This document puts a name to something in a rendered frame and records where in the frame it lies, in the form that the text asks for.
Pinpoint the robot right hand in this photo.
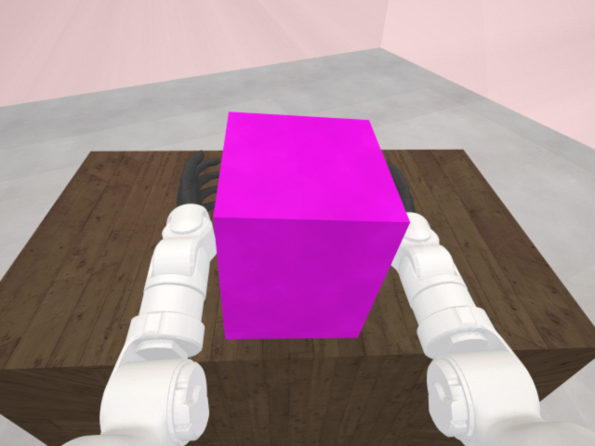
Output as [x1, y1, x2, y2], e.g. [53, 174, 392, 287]
[386, 162, 417, 213]

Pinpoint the carton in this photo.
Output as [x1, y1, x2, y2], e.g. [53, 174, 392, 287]
[213, 111, 410, 339]

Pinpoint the robot right upper arm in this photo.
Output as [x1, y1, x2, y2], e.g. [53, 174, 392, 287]
[427, 348, 595, 446]

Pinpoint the robot left upper arm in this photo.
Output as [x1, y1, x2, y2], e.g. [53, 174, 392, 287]
[61, 358, 209, 446]

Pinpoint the robot left forearm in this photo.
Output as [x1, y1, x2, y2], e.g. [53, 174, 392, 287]
[99, 203, 217, 430]

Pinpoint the robot right forearm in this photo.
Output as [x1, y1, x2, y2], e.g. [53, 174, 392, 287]
[391, 212, 540, 413]

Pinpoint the pedestal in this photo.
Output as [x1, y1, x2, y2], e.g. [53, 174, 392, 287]
[0, 150, 595, 446]

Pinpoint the robot left hand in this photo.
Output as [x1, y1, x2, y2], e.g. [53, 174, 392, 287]
[176, 151, 220, 212]

